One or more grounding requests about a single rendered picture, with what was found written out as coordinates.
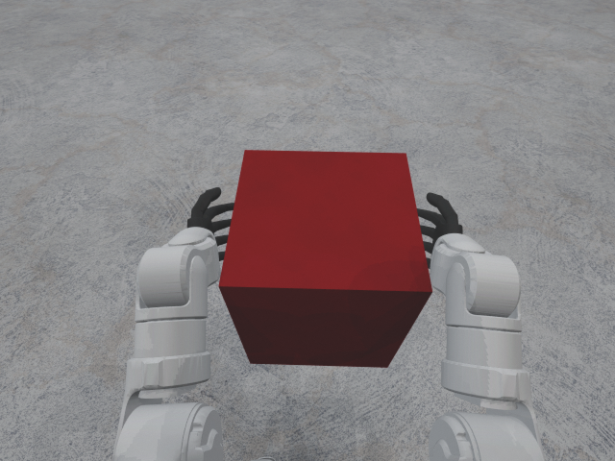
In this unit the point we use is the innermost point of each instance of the robot right hand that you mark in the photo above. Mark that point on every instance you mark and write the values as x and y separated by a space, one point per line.
445 223

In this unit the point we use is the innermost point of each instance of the carton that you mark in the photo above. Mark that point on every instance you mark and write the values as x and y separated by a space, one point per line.
325 263

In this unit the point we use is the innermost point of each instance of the right robot forearm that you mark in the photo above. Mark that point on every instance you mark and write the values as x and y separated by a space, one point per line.
483 300

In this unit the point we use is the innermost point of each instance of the robot left hand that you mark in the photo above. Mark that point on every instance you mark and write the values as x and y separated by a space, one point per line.
201 216

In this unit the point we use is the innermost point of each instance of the right robot upper arm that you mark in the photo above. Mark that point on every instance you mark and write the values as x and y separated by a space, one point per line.
463 436

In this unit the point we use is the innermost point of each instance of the left robot upper arm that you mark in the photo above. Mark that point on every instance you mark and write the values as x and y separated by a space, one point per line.
189 431

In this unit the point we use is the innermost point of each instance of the left robot forearm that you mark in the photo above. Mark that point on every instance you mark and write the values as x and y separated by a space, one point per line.
171 305

